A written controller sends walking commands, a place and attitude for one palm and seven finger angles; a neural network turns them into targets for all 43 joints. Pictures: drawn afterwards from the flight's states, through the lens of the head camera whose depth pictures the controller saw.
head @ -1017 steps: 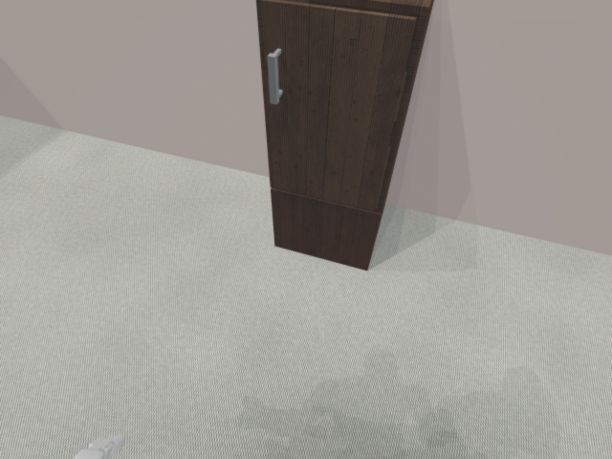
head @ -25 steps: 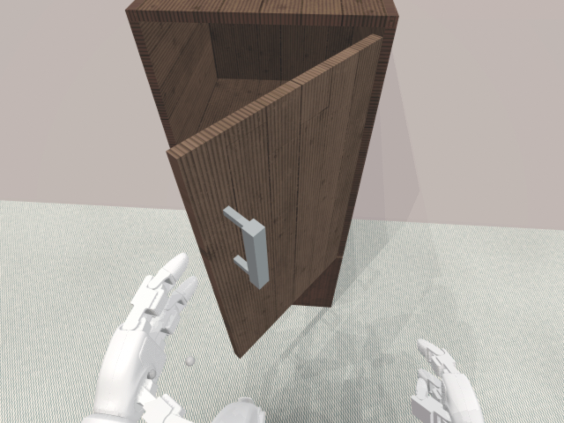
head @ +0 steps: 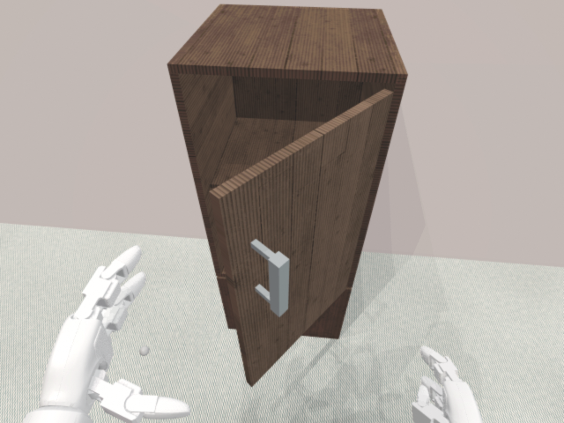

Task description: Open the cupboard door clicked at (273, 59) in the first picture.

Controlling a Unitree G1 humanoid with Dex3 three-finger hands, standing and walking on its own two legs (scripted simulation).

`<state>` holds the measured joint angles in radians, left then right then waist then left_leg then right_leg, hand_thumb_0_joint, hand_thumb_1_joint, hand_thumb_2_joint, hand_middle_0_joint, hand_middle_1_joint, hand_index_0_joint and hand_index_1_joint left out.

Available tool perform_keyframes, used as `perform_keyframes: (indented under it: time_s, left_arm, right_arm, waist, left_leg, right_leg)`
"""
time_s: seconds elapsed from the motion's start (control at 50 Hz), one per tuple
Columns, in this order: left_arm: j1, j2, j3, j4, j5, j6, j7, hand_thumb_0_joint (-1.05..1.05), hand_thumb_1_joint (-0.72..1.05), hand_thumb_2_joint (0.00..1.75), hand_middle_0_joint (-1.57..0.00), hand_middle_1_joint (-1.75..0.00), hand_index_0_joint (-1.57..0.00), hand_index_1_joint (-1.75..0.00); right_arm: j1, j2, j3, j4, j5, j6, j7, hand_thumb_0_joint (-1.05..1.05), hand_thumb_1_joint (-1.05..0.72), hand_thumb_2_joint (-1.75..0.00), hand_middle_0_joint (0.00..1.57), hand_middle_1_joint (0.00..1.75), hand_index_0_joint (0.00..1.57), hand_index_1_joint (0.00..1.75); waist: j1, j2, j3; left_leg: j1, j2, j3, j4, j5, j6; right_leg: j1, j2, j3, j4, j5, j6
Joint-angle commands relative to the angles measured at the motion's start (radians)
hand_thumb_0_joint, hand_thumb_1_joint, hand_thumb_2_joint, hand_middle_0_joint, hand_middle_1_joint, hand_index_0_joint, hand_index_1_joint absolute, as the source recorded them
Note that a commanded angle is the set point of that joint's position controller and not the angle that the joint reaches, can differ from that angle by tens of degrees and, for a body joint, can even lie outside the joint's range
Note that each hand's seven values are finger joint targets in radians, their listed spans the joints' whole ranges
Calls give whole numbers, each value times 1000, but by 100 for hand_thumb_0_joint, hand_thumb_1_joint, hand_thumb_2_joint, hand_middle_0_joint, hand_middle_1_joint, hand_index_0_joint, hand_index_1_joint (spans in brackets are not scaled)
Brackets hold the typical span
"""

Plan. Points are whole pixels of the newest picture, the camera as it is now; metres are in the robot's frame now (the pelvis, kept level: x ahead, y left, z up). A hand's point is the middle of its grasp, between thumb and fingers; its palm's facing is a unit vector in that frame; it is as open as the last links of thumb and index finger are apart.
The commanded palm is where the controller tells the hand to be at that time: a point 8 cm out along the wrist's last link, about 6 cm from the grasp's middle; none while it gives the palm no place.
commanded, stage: draw the hand back to the body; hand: left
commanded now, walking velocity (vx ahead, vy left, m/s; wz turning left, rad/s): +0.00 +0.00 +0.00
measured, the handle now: (269, 278) +0.32 +0.05 +0.06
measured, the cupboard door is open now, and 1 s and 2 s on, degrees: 52 52 52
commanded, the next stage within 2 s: step back with the hand held close in 0.96 s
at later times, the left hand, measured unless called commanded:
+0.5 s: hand (65, 283) +0.21 +0.25 +0.17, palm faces +0.37 -0.84 -0.39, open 10.0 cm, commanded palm +0.17 +0.30 +0.20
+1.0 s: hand (69, 268) +0.22 +0.24 +0.19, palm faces +0.42 -0.82 -0.39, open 7.4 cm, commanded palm +0.17 +0.28 +0.21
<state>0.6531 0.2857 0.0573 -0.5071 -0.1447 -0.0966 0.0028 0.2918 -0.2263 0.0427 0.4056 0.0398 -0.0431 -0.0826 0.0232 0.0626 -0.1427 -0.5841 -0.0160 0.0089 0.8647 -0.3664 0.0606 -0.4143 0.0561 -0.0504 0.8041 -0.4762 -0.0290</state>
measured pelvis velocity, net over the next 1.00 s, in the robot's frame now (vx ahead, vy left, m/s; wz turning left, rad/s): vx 0.03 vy -0.02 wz -0.01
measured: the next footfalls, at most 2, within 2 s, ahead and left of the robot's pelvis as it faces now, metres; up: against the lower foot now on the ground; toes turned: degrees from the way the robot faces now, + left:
none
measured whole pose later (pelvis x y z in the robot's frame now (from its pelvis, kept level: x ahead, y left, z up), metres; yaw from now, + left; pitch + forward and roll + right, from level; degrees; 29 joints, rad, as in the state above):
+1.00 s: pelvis +0.03 -0.02 +0.04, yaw -1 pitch -3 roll +0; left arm 0.49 0.36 0.32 -0.41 -0.09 -0.06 0.12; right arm 0.21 -0.23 0.02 0.62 0.01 -0.07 -0.08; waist 0.05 0.05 0.00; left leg -0.18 -0.03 0.03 0.43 -0.21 0.04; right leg -0.02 0.05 -0.01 0.37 -0.30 -0.04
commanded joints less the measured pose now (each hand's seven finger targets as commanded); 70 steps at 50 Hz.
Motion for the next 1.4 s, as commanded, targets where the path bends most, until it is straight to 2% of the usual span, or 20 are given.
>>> perform_keyframes:
  time_s: [0.0,0.08,0.14,0.26,0.38,0.46,0.56,0.64,0.72,0.84,0.9,0.98,1.04,1.06,1.08,1.12,1.18,1.26,1.34,1.38]
  left_arm:
    - [-32,96,75,-212,61,-14,91,0,-8,48,-16,-30,-16,-30]
    - [-84,146,131,-222,79,-6,126,0,6,54,-17,-30,-17,-30]
    - [-127,174,169,-243,85,-7,140,0,17,58,-17,-30,-17,-30]
    - [-100,166,216,-181,77,3,142,0,37,68,-18,-30,-18,-30]
    - [-152,218,316,-145,69,0,138,0,58,76,-19,-30,-19,-30]
    - [-208,247,364,-164,66,-9,141,0,73,82,-19,-30,-19,-30]
    - [-260,278,418,-140,60,-17,144,0,90,90,-20,-30,-20,-30]
    - [-203,200,351,-56,55,-9,124,0,90,90,-20,-30,-20,-30]
    - [-244,249,385,-94,55,-18,123,0,90,90,-20,-30,-20,-30]
    - [-276,286,410,-142,59,-32,129,0,90,90,-20,-30,-20,-30]
    - [-251,257,391,-131,57,-33,129,0,90,90,-20,-30,-20,-30]
    - [-230,239,383,-76,49,-26,121,0,90,90,-20,-30,-20,-30]
    - [-242,243,384,-50,49,-26,116,0,90,90,-20,-30,-20,-30]
    - [-288,276,407,-130,44,-37,119,0,90,90,-20,-30,-20,-30]
    - [-382,409,537,-173,67,-77,130,0,90,90,-20,-30,-20,-30]
    - [-240,298,448,-64,73,-74,118,0,90,90,-20,-30,-20,-30]
    - [-203,273,423,-69,79,-73,116,0,90,90,-20,-30,-20,-30]
    - [-162,293,438,-94,79,-69,124,0,90,90,-20,-30,-20,-30]
    - [-149,357,494,-176,77,-81,137,0,90,90,-20,-30,-20,-30]
    - [-118,352,499,-191,72,-84,140,0,90,90,-20,-30,-20,-30]
  right_arm:
    - [-115,-95,-28,-160,-6,-39,-18,0,-90,-90,20,30,20,30]
    - [-137,-95,-22,-130,-13,-50,-29,0,-90,-90,20,30,20,30]
    - [-148,-103,-18,-102,-17,-64,-28,0,-90,-90,20,30,20,30]
    - [-169,-104,-23,-52,-21,-80,-16,0,-90,-90,20,30,20,30]
    - [-187,-113,-34,-17,-25,-71,-5,0,-90,-90,20,30,20,30]
    - [-194,-111,-40,2,-25,-73,-3,0,-90,-90,20,30,20,30]
    - [-201,-116,-46,24,-25,-76,-1,0,-90,-90,20,30,20,30]
    - [-204,-123,-53,27,-24,-67,11,0,-90,-90,20,30,20,30]
    - [-216,-127,-60,24,-27,-62,9,0,-90,-90,20,30,20,30]
    - [-227,-113,-53,36,-26,-76,1,0,-90,-90,20,30,20,30]
    - [-226,-109,-53,45,-27,-84,2,0,-90,-90,20,30,20,30]
    - [-228,-114,-59,47,-27,-74,4,0,-90,-90,20,30,20,30]
    - [-229,-115,-60,48,-27,-65,2,0,-90,-90,20,30,20,30]
    - [-240,-115,-62,38,-25,-70,2,0,-90,-90,20,30,20,30]
    - [-219,-135,-68,18,-17,-53,3,0,-90,-90,20,30,20,30]
    - [-224,-123,-69,34,-25,-24,5,0,-90,-90,20,30,20,30]
    - [-217,-128,-80,16,-21,3,6,0,-90,-90,20,30,20,30]
    - [-221,-127,-89,-7,-16,31,5,0,-90,-90,20,30,20,30]
    - [-222,-128,-94,-29,-14,51,0,0,-90,-90,20,30,20,30]
    - [-218,-123,-95,-42,-11,54,0,0,-90,-90,20,30,20,30]
  waist:
    - [3,-24,40]
    - [9,-18,33]
    - [16,39,15]
    - [21,-6,44]
    - [33,-39,51]
    - [32,31,37]
    - [35,43,46]
    - [32,-15,84]
    - [37,-42,57]
    - [40,32,52]
    - [35,57,72]
    - [36,-39,88]
    - [36,-46,99]
    - [41,-40,76]
    - [6,-25,135]
    - [0,-77,102]
    - [-5,-52,42]
    - [-6,-67,2]
    - [-3,-51,-43]
    - [-4,-39,-52]
  left_leg:
    - [248,48,-97,-229,44,-27]
    - [316,48,-91,-282,72,-24]
    - [365,53,-107,-331,100,-32]
    - [429,62,-97,-390,240,-42]
    - [473,60,-73,-428,326,-44]
    - [508,59,-63,-443,363,-47]
    - [530,55,-57,-460,380,-45]
    - [534,57,-53,-475,363,-40]
    - [537,48,-43,-482,329,-29]
    - [552,35,-26,-466,343,-27]
    - [566,36,-21,-463,360,-29]
    - [556,34,-16,-464,362,-23]
    - [550,31,-11,-467,344,-19]
    - [557,30,-12,-463,345,-17]
    - [528,44,-34,-406,305,4]
    - [527,41,-32,-380,336,6]
    - [542,52,-12,-375,445,-1]
    - [557,70,-9,-376,530,0]
    - [532,79,-17,-384,587,-2]
    - [522,86,-20,-388,593,-6]
  right_leg:
    - [-103,-43,38,-237,143,-5]
    - [-38,-47,39,-286,168,-3]
    - [23,-47,38,-304,199,-7]
    - [108,-45,29,-353,283,-3]
    - [171,-43,29,-405,344,1]
    - [206,-47,35,-426,367,0]
    - [229,-45,36,-452,387,-1]
    - [222,-42,31,-471,379,5]
    - [239,-43,42,-483,381,8]
    - [258,-51,51,-501,413,4]
    - [241,-49,53,-502,427,6]
    - [241,-48,53,-507,451,13]
    - [248,-53,55,-516,440,14]
    - [253,-55,65,-516,451,16]
    - [154,-106,175,-565,532,34]
    - [175,-131,169,-544,644,53]
    - [206,-132,141,-495,754,71]
    - [201,-120,126,-463,779,86]
    - [240,-112,112,-422,778,78]
    - [239,-104,120,-409,750,67]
